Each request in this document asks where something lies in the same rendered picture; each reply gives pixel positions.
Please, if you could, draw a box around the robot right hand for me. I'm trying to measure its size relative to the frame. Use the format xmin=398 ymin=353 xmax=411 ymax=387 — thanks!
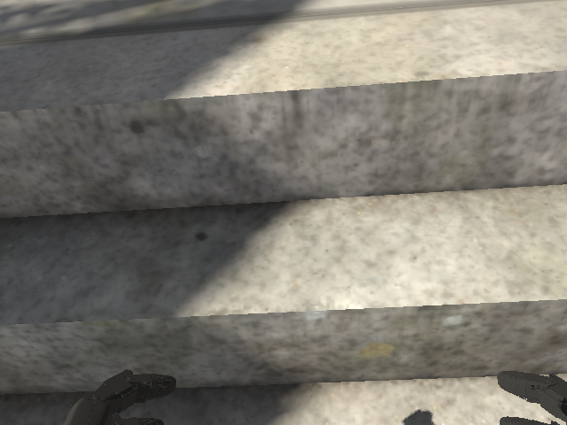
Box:
xmin=497 ymin=371 xmax=567 ymax=425

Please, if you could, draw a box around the robot left hand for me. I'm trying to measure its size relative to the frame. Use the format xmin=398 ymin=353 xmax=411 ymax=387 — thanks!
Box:
xmin=64 ymin=369 xmax=176 ymax=425

